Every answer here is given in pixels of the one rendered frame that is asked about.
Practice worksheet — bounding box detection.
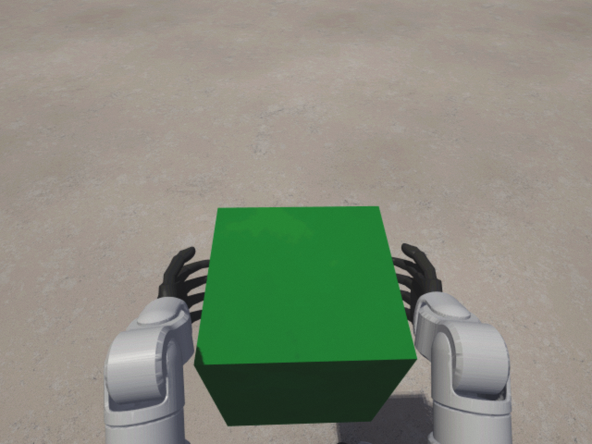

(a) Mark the robot left hand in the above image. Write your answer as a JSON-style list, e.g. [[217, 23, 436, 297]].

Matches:
[[157, 247, 210, 323]]

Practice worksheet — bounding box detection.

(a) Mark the carton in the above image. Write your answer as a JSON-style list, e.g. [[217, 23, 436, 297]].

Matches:
[[194, 206, 417, 426]]

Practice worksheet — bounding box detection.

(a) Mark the right robot forearm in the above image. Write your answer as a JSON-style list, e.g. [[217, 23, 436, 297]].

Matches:
[[413, 291, 512, 444]]

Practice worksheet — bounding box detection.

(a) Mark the robot right hand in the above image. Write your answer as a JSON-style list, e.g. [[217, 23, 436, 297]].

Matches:
[[392, 243, 442, 323]]

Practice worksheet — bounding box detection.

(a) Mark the left robot forearm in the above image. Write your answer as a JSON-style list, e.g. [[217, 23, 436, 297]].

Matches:
[[104, 297, 194, 444]]

